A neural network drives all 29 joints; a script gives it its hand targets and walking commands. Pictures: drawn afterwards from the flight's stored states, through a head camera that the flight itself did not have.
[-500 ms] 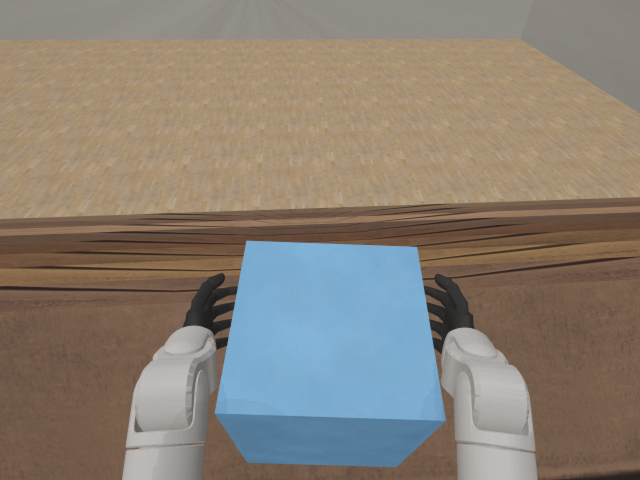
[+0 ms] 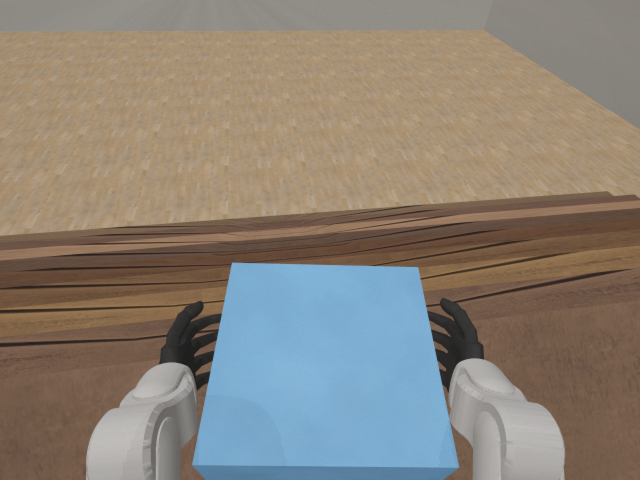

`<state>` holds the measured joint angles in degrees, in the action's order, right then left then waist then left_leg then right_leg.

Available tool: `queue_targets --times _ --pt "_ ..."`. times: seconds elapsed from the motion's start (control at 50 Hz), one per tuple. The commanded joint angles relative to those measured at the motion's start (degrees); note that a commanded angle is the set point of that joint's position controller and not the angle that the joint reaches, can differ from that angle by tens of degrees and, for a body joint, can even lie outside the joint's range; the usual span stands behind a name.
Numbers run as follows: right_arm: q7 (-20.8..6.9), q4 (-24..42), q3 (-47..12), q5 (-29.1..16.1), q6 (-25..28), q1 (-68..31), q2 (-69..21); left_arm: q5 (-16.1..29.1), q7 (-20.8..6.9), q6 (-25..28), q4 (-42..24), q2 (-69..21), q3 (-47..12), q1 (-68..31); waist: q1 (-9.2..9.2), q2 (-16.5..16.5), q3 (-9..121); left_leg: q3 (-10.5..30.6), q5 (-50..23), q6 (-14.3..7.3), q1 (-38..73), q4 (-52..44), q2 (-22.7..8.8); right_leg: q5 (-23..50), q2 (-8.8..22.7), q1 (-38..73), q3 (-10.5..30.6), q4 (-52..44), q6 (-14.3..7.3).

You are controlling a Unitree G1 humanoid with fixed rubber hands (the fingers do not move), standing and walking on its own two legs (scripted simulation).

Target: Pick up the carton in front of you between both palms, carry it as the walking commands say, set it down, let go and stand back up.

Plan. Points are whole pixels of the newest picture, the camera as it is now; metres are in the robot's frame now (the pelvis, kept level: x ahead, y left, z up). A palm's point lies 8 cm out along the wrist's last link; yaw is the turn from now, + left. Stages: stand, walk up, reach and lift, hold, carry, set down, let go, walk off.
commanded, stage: carry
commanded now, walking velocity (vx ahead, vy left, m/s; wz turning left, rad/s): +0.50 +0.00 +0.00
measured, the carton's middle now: (321, 395) +0.24 -0.01 +0.02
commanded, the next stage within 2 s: none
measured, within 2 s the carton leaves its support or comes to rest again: neither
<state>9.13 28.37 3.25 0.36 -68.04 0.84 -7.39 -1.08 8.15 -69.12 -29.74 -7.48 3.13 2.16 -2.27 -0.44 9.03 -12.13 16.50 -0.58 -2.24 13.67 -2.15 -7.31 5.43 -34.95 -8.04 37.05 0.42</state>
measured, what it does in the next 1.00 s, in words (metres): walks ahead: right foot, then left foot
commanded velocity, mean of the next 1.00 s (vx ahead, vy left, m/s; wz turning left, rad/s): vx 0.50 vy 0.00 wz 0.00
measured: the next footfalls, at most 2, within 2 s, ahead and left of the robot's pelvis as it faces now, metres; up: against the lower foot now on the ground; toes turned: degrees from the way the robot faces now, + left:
right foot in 0.12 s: +0.26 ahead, -0.12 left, +0.00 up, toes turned -12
left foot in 0.62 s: +0.59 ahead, +0.07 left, +0.00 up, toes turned +9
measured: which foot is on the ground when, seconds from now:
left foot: down 0.00-0.14, up 0.16-0.60, down 0.62-1.00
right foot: up 0.00-0.10, down 0.12-0.62, up 0.64-1.00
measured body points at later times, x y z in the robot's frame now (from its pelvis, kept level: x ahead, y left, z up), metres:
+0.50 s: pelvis +0.31 -0.03 +0.00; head +0.31 -0.04 +0.45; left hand +0.58 +0.13 +0.09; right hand +0.59 -0.18 +0.08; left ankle +0.46 +0.11 -0.70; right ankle +0.22 -0.11 -0.75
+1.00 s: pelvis +0.61 +0.02 -0.01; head +0.67 +0.03 +0.43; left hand +0.97 +0.17 +0.07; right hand +0.97 -0.13 +0.07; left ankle +0.55 +0.07 -0.75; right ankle +0.70 -0.11 -0.71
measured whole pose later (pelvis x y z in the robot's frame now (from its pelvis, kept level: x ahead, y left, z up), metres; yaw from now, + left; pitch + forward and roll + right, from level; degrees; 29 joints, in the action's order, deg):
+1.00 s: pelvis +0.61 +0.02 -0.01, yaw +1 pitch +5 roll -1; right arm 9.1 4.4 15.8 0.4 -56.1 -28.9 -6.9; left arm -2.0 8.7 -58.6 -7.0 -7.3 14.9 -27.8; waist -1.5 0.2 -2.6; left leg -8.5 20.7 -5.7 -14.8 29.8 1.4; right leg -11.8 1.1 -36.9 -2.2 46.5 -2.7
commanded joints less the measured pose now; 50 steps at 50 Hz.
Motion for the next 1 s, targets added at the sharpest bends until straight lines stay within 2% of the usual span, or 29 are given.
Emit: queue_targets --times 0.0,0.04,0.08,0.1,0.12,0.14,0.16,0.18,0.2,0.22,0.26,0.3,0.38,0.46,0.5,0.54,0.56,0.58,0.6,0.62,0.64,0.66,0.7,0.72,0.78,0.86,0.92,0.94,0.98 --pt "-5.2 5.5 -34.5 -14.3 0.1 -19.3 -39.9 10.7 -2.5 1.4 -5.2 -39.8 -32.7 -20.1 1.07 -8.9 -1.0 5.5 -17.4 -5.4 1.3 -4.3 -12.0 3.8 -1.7 3.0 -3.8 -5.8 -0.7" --pt "-6.0 6.4 -35.1 -13.9 0.3 -19.0 -40.4 11.3 -3.5 1.5 -6.5 -40.0 -34.0 -20.3 1.25 -9.5 -1.0 3.7 -22.6 -4.6 2.0 -0.3 -12.1 3.8 -2.5 7.7 -5.4 -7.8 -1.8" --pt "-6.7 7.2 -35.9 -13.5 0.2 -18.1 -40.6 11.6 -4.5 1.7 -6.5 -40.0 -34.7 -18.6 2.59 -7.0 3.9 -1.8 -32.2 -2.1 -1.8 15.1 -8.9 -0.5 -7.2 23.9 -10.1 -10.5 -2.4" --pt "-6.9 7.0 -36.0 -13.1 0.2 -18.3 -39.5 11.5 -4.8 1.8 -6.2 -39.6 -34.8 -18.7 3.64 -3.8 8.4 -2.0 -24.4 -0.4 -9.8 26.4 -7.3 -3.6 -3.0 36.4 -4.2 -10.2 -2.9" --pt "-7.0 7.8 -36.5 -12.9 0.0 -18.2 -39.0 11.3 -5.2 1.9 -5.4 -38.3 -34.4 -19.0 4.34 9.8 13.9 -0.3 -9.7 2.6 -25.4 45.7 -2.0 -17.9 14.3 48.5 24.0 -17.0 -10.0" --pt "-7.4 8.2 -36.8 -13.0 0.0 -19.0 -38.7 12.2 -5.7 2.1 -4.9 -39.6 -35.0 -18.3 4.19 18.3 13.7 5.1 10.5 2.6 -36.1 56.8 2.7 -12.9 19.9 50.6 39.5 -25.6 -14.3" --pt "-7.8 7.5 -37.7 -13.3 0.4 -19.6 -41.1 13.3 -6.5 2.4 -6.3 -41.4 -35.8 -19.6 3.53 13.5 12.7 10.5 10.5 0.5 -38.6 62.8 -1.1 -6.2 19.5 48.0 34.1 -24.0 -13.9" --pt "-8.5 7.0 -37.9 -13.2 0.9 -20.1 -43.5 14.0 -7.2 2.9 -6.4 -43.9 -37.0 -21.0 3.45 9.1 12.5 11.6 8.5 -1.1 -38.8 64.0 -3.1 -1.3 17.6 44.3 28.7 -22.2 -12.8" --pt "-9.0 6.0 -38.2 -13.0 1.6 -20.8 -45.9 14.3 -7.9 3.5 -6.7 -45.9 -37.8 -23.0 3.24 4.2 11.5 12.1 5.0 -1.8 -37.9 61.5 -5.0 -0.1 15.9 39.9 23.5 -22.0 -10.9" --pt "-9.3 5.0 -38.3 -12.6 2.3 -21.0 -47.7 14.5 -8.5 4.2 -6.7 -47.2 -38.4 -24.6 2.94 2.7 10.7 12.7 2.3 -2.0 -36.2 58.0 -6.2 -1.0 14.3 35.7 19.0 -22.9 -9.2" --pt "-9.4 3.4 -38.1 -11.2 3.5 -20.5 -49.1 14.9 -9.3 5.1 -5.5 -47.8 -39.1 -25.6 2.99 5.0 10.3 10.3 -1.1 -1.8 -34.8 53.9 -5.3 -4.1 12.5 32.8 13.4 -24.5 -8.1" --pt "-8.9 2.2 -37.6 -9.9 4.3 -20.7 -48.4 14.8 -9.5 5.7 -4.1 -46.3 -39.0 -25.6 3.22 7.0 8.3 8.9 -4.1 -1.1 -36.5 48.6 -5.4 -6.6 11.7 31.6 10.3 -26.4 -8.6" --pt "-6.7 0.1 -35.3 -8.4 4.8 -23.4 -43.1 13.5 -8.0 6.2 -1.5 -40.5 -36.5 -27.6 4.28 6.7 3.6 6.3 -10.1 -0.1 -40.0 36.1 -4.9 -1.8 9.8 33.1 6.1 -26.7 -9.7" --pt "-4.0 -2.7 -31.9 -8.7 4.9 -31.5 -36.4 12.5 -4.7 6.3 2.1 -34.2 -32.6 -34.7 5.41 7.3 0.2 3.1 -13.1 -1.5 -37.5 27.2 -2.5 4.4 8.4 32.9 3.1 -24.3 -9.8" --pt "-2.2 -5.7 -29.0 -8.0 4.9 -35.5 -32.3 11.1 -2.5 6.4 5.5 -30.7 -30.0 -38.6 5.37 8.4 -0.6 3.2 -14.3 -2.9 -35.9 24.3 -2.3 6.3 8.5 33.6 2.6 -22.3 -9.4" --pt "-0.6 -9.5 -25.9 -7.3 5.3 -39.3 -29.1 9.6 -0.4 6.6 9.4 -28.5 -27.6 -42.6 4.58 8.8 -0.5 2.5 -12.8 -4.5 -32.2 22.4 -1.1 11.2 8.7 33.8 1.5 -18.5 -8.7" --pt "0.0 -11.5 -24.3 -7.2 5.5 -41.3 -28.4 9.1 0.6 6.7 11.3 -28.2 -26.5 -44.9 3.33 8.6 1.0 1.4 -10.6 -5.2 -27.4 22.0 0.5 19.1 8.6 33.4 0.6 -14.4 -7.8" --pt "0.5 -14.1 -22.8 -7.0 5.8 -42.8 -28.1 8.7 1.4 6.9 12.9 -28.1 -25.5 -47.3 0.87 6.7 4.4 -1.0 -9.7 -5.2 -18.3 19.8 3.1 25.5 6.8 32.1 -2.3 -5.4 -6.1" --pt "0.8 -16.8 -21.0 -6.9 6.1 -43.9 -27.7 8.3 2.1 7.1 14.3 -28.2 -24.6 -49.7 -0.67 1.3 9.0 -0.4 -6.4 -4.7 -8.4 16.5 4.6 22.8 3.0 30.0 -4.0 7.5 -4.2" --pt "1.0 -18.2 -19.9 -7.1 6.3 -44.6 -27.7 8.2 2.8 7.3 15.5 -28.5 -23.7 -51.5 -1.24 -6.5 13.9 18.6 -3.7 -5.2 0.2 14.9 -8.6 6.7 -0.2 21.7 -2.7 23.7 -2.3" --pt "1.3 -19.7 -19.3 -7.8 6.8 -49.1 -27.6 8.4 3.1 7.6 17.0 -30.6 -22.8 -52.5 -0.34 -19.7 18.1 45.4 -1.5 -12.0 14.0 6.0 -20.2 -21.4 -10.3 0.6 2.8 37.9 -0.6" --pt "1.3 -21.1 -20.0 -9.0 7.3 -50.9 -30.5 8.7 3.4 8.1 17.7 -31.1 -22.2 -56.4 -1.03 -19.0 19.0 46.3 -4.7 -14.1 14.7 5.3 -20.4 -21.9 -8.4 -3.6 9.3 45.4 -2.6" --pt "0.3 -20.6 -21.5 -10.6 8.7 -57.5 -36.5 9.4 3.0 9.3 19.6 -37.2 -21.7 -62.6 -1.01 -6.4 18.0 34.7 -18.3 -12.3 10.5 10.6 -17.0 -17.9 -4.5 -5.6 10.4 45.9 -4.3" --pt "-0.5 -20.2 -22.6 -11.9 9.5 -61.8 -39.7 9.2 2.6 10.0 20.8 -39.5 -21.5 -64.5 -0.45 -3.7 17.6 29.6 -21.5 -11.3 7.0 11.2 -15.6 -15.4 -3.0 -4.6 10.8 42.1 -4.1" --pt "-2.3 -20.7 -24.8 -13.4 11.2 -67.0 -44.7 8.0 1.4 11.6 23.7 -43.3 -22.2 -66.3 0.54 -4.4 19.0 23.6 -26.1 -10.9 6.4 11.4 -14.0 -14.2 -2.8 -3.4 9.5 35.3 -3.1" --pt "-3.0 -22.4 -25.4 -12.3 11.7 -63.2 -45.6 6.5 0.9 12.3 24.5 -44.5 -23.4 -63.2 -0.56 -4.8 18.4 18.2 -35.9 -11.7 10.9 12.4 -12.4 -9.8 -2.9 -7.6 7.5 23.3 -2.9" --pt "-3.2 -21.5 -25.6 -11.5 11.3 -60.6 -45.2 7.4 0.4 12.1 22.0 -44.9 -25.1 -61.8 -0.46 -5.9 16.7 12.3 -44.2 -10.1 8.1 13.3 -8.2 -3.4 -6.0 -1.1 3.7 9.3 -2.7" --pt "-3.4 -20.6 -26.1 -11.5 11.1 -59.8 -45.2 7.9 0.1 12.0 20.7 -44.9 -25.7 -61.5 -0.28 -7.7 16.8 11.1 -47.5 -9.8 8.2 14.6 -8.3 -1.9 -6.6 0.8 2.5 9.2 -2.9" --pt "-3.6 -18.7 -26.9 -11.6 10.4 -58.1 -44.8 8.9 -0.3 11.5 17.8 -44.5 -26.9 -60.7 -0.04 -8.7 15.7 9.3 -51.5 -9.3 7.9 16.9 -7.9 -2.6 -7.8 3.1 0.7 6.2 -3.7"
